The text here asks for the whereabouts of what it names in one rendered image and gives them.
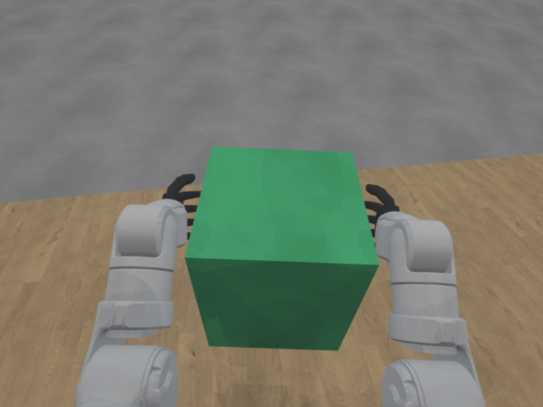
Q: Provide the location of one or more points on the carton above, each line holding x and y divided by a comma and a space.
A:
281, 252

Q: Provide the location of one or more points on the robot left hand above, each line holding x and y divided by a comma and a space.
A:
173, 193

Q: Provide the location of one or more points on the right robot upper arm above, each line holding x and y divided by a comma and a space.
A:
429, 383

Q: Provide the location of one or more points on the right robot forearm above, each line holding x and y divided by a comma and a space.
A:
422, 271

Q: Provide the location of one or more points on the left robot upper arm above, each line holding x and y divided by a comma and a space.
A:
129, 376

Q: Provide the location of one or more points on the robot right hand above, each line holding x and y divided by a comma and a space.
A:
387, 206

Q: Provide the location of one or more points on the left robot forearm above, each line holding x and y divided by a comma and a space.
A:
143, 256

